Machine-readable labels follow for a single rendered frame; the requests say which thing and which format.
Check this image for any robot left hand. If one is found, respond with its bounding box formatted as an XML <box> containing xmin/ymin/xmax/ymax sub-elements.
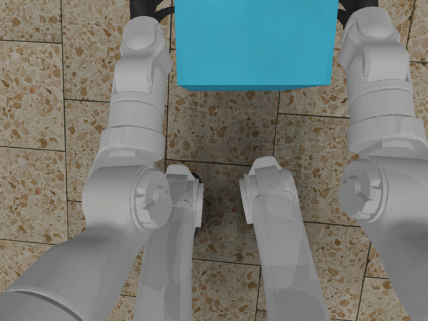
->
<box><xmin>129</xmin><ymin>0</ymin><xmax>175</xmax><ymax>23</ymax></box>

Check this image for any robot right hand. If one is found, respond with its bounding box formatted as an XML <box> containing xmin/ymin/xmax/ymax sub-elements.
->
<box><xmin>337</xmin><ymin>0</ymin><xmax>379</xmax><ymax>29</ymax></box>

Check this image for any robot right upper arm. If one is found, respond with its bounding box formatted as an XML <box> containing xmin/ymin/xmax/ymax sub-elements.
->
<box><xmin>337</xmin><ymin>155</ymin><xmax>428</xmax><ymax>321</ymax></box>

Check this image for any robot left upper arm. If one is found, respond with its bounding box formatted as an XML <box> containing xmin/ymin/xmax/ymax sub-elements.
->
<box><xmin>0</xmin><ymin>165</ymin><xmax>173</xmax><ymax>321</ymax></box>

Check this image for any robot left thigh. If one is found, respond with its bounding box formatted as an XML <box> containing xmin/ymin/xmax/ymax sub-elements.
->
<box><xmin>132</xmin><ymin>174</ymin><xmax>204</xmax><ymax>321</ymax></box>

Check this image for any robot left forearm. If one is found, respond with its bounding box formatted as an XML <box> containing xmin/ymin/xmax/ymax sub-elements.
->
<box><xmin>82</xmin><ymin>16</ymin><xmax>173</xmax><ymax>210</ymax></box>

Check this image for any carton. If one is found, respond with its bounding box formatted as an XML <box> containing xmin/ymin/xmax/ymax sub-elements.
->
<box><xmin>175</xmin><ymin>0</ymin><xmax>338</xmax><ymax>91</ymax></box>

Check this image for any robot right shin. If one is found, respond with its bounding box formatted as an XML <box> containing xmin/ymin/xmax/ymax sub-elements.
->
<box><xmin>248</xmin><ymin>156</ymin><xmax>300</xmax><ymax>206</ymax></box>

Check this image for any robot right forearm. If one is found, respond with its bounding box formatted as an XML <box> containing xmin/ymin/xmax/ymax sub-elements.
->
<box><xmin>338</xmin><ymin>7</ymin><xmax>428</xmax><ymax>161</ymax></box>

